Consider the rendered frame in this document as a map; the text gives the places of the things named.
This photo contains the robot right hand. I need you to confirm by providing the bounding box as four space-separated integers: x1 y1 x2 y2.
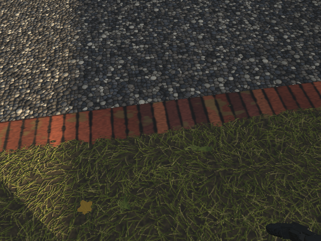
266 222 321 241

